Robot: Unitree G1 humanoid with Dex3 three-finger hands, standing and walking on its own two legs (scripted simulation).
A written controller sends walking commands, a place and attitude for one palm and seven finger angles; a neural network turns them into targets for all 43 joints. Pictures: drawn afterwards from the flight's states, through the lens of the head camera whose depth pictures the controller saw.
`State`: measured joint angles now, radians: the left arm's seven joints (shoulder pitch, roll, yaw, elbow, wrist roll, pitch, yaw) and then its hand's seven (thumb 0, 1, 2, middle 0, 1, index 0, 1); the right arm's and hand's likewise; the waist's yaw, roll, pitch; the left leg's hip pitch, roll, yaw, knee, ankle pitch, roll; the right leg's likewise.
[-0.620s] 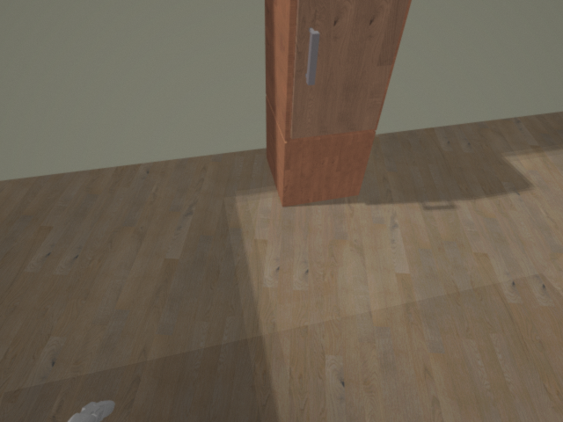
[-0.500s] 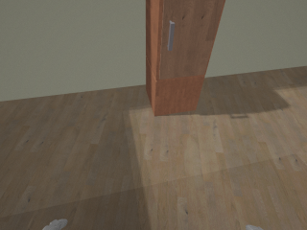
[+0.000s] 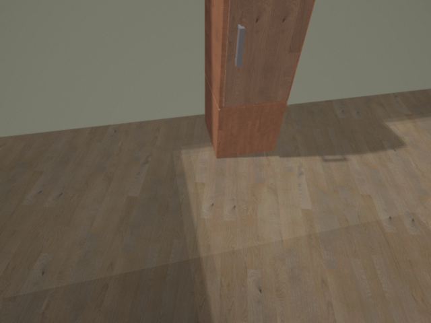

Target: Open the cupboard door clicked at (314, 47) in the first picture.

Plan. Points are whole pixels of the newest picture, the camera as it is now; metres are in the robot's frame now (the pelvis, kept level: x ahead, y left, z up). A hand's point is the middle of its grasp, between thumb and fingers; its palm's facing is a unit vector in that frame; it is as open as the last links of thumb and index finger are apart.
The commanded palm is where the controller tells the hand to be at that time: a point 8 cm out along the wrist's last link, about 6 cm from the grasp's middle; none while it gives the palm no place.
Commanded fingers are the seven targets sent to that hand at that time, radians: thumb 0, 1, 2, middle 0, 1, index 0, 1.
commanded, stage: stand and wait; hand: left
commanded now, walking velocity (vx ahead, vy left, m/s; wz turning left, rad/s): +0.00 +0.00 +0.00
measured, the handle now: (238, 45) +1.20 -0.03 -0.01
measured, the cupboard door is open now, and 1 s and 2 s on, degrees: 0 0 0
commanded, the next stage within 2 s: look at it before walking up in 0.20 s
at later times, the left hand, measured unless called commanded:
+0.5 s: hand out of the picture +0.06 +0.24 -0.16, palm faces -0.03 -0.95 -0.32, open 7.4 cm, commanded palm none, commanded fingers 0.00 0.90 0.90 -0.20 -0.30 -0.20 -0.30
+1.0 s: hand out of the picture +0.08 +0.24 -0.16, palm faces -0.03 -0.94 -0.33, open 7.4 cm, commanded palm none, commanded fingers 0.00 0.90 0.90 -0.20 -0.30 -0.20 -0.30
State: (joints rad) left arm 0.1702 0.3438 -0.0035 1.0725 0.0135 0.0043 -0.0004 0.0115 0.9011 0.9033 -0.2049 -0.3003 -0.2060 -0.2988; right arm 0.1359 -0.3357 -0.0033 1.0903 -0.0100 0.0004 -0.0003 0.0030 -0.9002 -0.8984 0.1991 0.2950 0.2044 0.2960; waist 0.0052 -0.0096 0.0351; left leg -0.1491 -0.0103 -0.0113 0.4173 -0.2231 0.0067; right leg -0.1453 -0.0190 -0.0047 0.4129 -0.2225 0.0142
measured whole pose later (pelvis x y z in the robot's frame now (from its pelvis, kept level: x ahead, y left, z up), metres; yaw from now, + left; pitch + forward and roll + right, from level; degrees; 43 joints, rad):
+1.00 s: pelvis +0.01 -0.01 +0.00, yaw -1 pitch -2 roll +0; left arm 0.14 0.34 0.00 1.08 0.02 0.00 0.00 0.01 0.90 0.90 -0.20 -0.30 -0.21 -0.30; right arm 0.10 -0.33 0.00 1.11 -0.01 -0.01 0.00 0.00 -0.90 -0.90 0.20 0.29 0.20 0.30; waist 0.01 -0.01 0.03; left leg -0.14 0.00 0.00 0.38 -0.21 0.00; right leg -0.14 -0.01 0.00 0.38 -0.21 0.01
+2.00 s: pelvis +0.06 +0.00 -0.01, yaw -31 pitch +1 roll -2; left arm 0.35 0.25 0.09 0.97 0.03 0.03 -0.02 0.01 0.90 0.90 -0.20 -0.30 -0.20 -0.30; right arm 0.21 -0.20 -0.04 0.90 -0.02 -0.03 -0.01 0.00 -0.90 -0.90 0.20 0.29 0.20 0.30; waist 0.04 -0.04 -0.04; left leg -0.23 0.01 0.06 0.51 -0.31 0.04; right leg -0.38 0.11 0.12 0.78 -0.40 -0.02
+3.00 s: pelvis +0.44 -0.28 -0.02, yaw -64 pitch +0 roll +0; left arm 0.35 0.21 0.08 1.06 0.01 -0.03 0.00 0.01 0.91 0.90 -0.20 -0.30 -0.20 -0.30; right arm 0.11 -0.16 -0.02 0.92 -0.04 -0.08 0.00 0.00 -0.91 -0.90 0.20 0.29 0.20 0.30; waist 0.05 -0.04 0.07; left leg -0.37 0.12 0.21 0.66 -0.28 0.01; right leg -0.30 0.01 0.02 1.20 -0.48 -0.02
